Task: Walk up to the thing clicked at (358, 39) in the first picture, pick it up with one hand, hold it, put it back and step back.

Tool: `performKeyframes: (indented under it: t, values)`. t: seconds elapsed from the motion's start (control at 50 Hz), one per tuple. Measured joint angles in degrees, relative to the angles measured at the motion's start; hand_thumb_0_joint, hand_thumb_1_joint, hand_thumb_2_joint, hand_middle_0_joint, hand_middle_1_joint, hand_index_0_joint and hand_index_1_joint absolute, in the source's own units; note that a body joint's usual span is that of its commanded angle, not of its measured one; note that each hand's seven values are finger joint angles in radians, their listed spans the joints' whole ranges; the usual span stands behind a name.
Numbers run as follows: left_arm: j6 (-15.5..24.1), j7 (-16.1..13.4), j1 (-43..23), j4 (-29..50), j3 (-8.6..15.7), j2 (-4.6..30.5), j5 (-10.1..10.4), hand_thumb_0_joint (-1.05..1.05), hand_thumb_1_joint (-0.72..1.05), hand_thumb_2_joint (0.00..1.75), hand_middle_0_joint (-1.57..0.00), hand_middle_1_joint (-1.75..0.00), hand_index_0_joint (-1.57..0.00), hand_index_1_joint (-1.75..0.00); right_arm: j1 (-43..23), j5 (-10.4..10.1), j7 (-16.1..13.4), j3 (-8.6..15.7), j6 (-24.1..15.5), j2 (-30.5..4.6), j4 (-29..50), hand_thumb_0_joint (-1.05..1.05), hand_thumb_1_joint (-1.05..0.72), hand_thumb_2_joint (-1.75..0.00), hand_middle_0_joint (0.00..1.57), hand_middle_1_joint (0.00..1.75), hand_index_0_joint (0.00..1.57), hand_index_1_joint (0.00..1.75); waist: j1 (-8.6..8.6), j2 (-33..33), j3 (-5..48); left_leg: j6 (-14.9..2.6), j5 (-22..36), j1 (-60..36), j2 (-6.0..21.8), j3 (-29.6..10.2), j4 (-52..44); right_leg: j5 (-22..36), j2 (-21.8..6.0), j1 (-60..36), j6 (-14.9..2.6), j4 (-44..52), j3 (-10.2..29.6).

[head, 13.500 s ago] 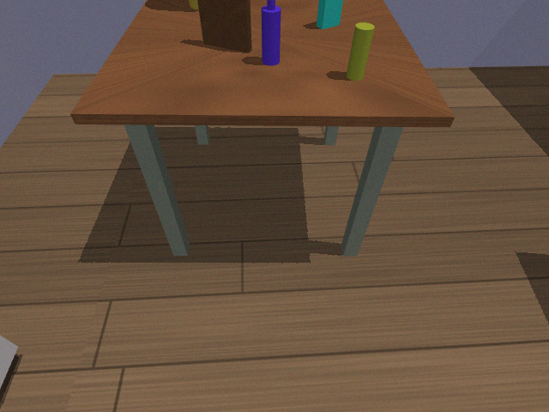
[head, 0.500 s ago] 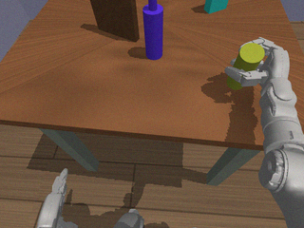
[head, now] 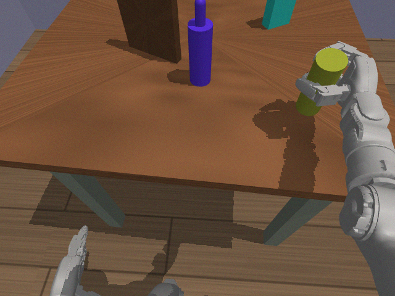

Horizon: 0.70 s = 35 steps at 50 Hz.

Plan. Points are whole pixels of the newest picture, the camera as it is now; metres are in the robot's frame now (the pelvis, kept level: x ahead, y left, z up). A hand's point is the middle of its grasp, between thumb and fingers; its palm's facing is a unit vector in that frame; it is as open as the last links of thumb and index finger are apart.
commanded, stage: settle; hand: right
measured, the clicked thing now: (318, 86) +0.52 -0.15 +0.13
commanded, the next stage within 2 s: lift in 0.18 s
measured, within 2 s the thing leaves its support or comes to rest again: neither
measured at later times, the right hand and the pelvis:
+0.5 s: hand (330, 64) +0.52 -0.15 +0.18, palm faces +0.02 +1.00 +0.01, open 8.1 cm; pelvis +0.01 +0.00 +0.01, yaw +1 degrees
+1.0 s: hand (366, 69) +0.44 -0.17 +0.23, palm faces +0.03 +1.00 -0.01, open 8.1 cm; pelvis +0.01 +0.00 +0.03, yaw +0 degrees
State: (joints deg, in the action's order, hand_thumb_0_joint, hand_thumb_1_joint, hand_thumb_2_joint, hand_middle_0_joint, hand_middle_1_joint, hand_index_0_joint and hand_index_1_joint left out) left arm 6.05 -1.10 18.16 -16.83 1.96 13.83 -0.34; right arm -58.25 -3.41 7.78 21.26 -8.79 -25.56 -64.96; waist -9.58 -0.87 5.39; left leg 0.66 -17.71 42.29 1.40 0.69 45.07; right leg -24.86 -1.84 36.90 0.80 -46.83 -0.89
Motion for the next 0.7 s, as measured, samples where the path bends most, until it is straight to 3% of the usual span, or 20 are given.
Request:
performKeyframes:
  t: [0.2, 0.26, 0.32, 0.38, 0.44, 0.5, 0.54, 0.62, 0.7]
  values:
    - [1.12, -0.70, -1.05, -2.50, -0.15, 0.21, 0.37, -0.01, -0.54, 0.05, -0.06, -0.05, -0.05, -0.06, -1.70, -0.82, 0.62, -0.96, 0.48, -0.21, -1.90, -0.04, 0.30, -1.02, 0.85, 1.15, 0.97, 1.24, 0.34, 0.33, -0.07, 0.04, 0.94, -1.84, -0.13, -0.16, -2.10, 0.87, -0.06, -1.87, -0.04, 2.06, -0.22]
    - [0.54, -0.68, -1.47, -2.34, -0.50, 0.09, 0.12, -0.01, -0.53, 0.05, -0.06, -0.05, -0.05, -0.06, -0.86, -0.18, 0.12, -0.10, 1.08, -0.51, -0.26, -0.04, 0.31, -1.02, 0.84, 1.16, 0.97, 1.25, 0.13, 0.26, 0.03, 0.10, 1.19, -2.21, -0.20, -0.47, -2.61, 1.07, -0.10, -2.41, -0.06, 2.66, -0.55]
    - [1.13, -0.69, -0.97, -2.88, -0.47, -0.18, 0.47, -0.01, -0.53, 0.05, -0.06, -0.05, -0.05, -0.06, -1.94, -0.91, 0.28, -1.36, 0.98, -0.32, -1.94, -0.04, 0.31, -1.03, 0.84, 1.17, 0.96, 1.26, 0.58, 0.24, -0.18, 0.11, 1.31, -2.91, -0.08, -0.33, -3.13, 1.27, 0.02, -3.01, -0.08, 3.18, -0.41]
    - [0.42, -0.62, -1.15, -1.97, -0.92, 0.00, 0.26, -0.01, -0.53, 0.05, -0.06, -0.05, -0.05, -0.06, -0.84, -0.44, 0.18, -0.31, 1.64, -0.66, -0.05, -0.04, 0.31, -1.04, 0.84, 1.18, 0.96, 1.26, 0.33, 0.14, 0.05, 0.16, 1.60, -3.35, -0.19, -0.64, -3.77, 1.49, -0.04, -3.62, -0.11, 3.90, -0.75]
    - [1.13, -0.78, -0.30, -2.04, -0.65, -0.13, 0.74, -0.01, -0.52, 0.05, -0.05, -0.05, -0.05, -0.05, -1.35, -1.37, 0.51, -1.81, 1.65, -0.11, -0.98, -0.04, 0.32, -1.05, 0.84, 1.18, 0.96, 1.27, 1.03, 0.18, -0.21, 0.19, 1.69, -4.46, -0.11, -0.49, -4.43, 1.67, 0.03, -4.66, -0.15, 4.60, -0.62]
    - [0.85, -0.71, -0.20, -1.53, -0.65, 0.10, 0.47, -0.01, -0.52, 0.05, -0.05, -0.05, -0.05, -0.05, 0.57, -1.10, 0.25, -0.94, 2.54, 0.32, 2.02, -0.04, 0.32, -1.06, 0.84, 1.19, 0.96, 1.27, 1.12, 0.09, 0.26, 0.22, 1.89, -5.21, -0.22, -0.75, -5.13, 1.84, -0.04, -5.59, -0.13, 5.44, -0.91]
    - [1.53, -0.84, 0.38, -2.23, -0.11, 0.09, 0.80, -0.01, -0.52, 0.05, -0.05, -0.05, -0.05, -0.05, 0.65, -1.92, 0.22, -2.23, 2.61, 0.92, 1.91, -0.04, 0.32, -1.06, 0.84, 1.19, 0.96, 1.27, 1.76, -0.04, 0.12, 0.21, 1.92, -6.20, -0.18, -0.61, -5.65, 1.93, 0.00, -6.51, -0.13, 5.95, -0.79]
    - [0.77, -0.88, 0.22, -3.05, -0.03, 0.33, 0.68, -0.01, -0.52, 0.05, -0.05, -0.05, -0.05, -0.05, 3.29, -1.90, 0.18, -1.76, 4.14, 1.97, 6.17, -0.04, 0.32, -1.06, 0.84, 1.19, 0.96, 1.28, 2.39, -0.39, 0.38, 0.22, 2.25, -7.77, -0.32, -0.82, -6.85, 2.25, -0.09, -8.23, -0.11, 7.28, -1.05]
    - [0.53, -1.14, 1.00, -3.90, 0.25, 0.35, 1.12, -0.01, -0.52, 0.05, -0.05, -0.05, -0.04, -0.05, 4.85, -2.82, 0.66, -3.01, 5.81, 3.64, 8.55, -0.04, 0.32, -1.06, 0.84, 1.19, 0.96, 1.27, 3.77, -0.78, 0.33, 0.18, 2.54, -10.19, -0.25, -0.61, -8.31, 2.79, -0.02, -10.64, -0.05, 8.96, -0.88]
